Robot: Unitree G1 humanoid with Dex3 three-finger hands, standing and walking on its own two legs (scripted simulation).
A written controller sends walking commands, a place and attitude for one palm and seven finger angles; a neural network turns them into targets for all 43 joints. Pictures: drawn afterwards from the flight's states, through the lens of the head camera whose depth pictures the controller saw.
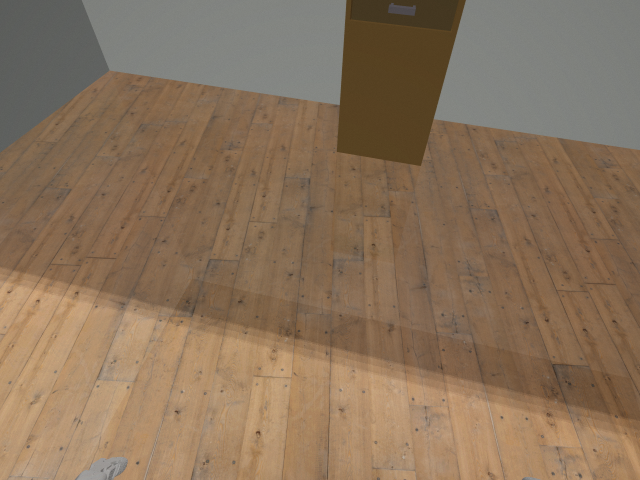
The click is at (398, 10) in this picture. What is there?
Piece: drawer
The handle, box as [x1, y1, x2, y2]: [388, 3, 415, 15]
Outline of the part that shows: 389,5 388,12 414,15 415,5 413,5 412,7 394,5 393,3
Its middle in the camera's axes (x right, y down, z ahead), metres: +0.31 -0.87 +1.46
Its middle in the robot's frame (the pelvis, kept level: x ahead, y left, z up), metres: +1.69 -0.23 -0.04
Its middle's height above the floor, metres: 0.73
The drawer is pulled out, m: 0.00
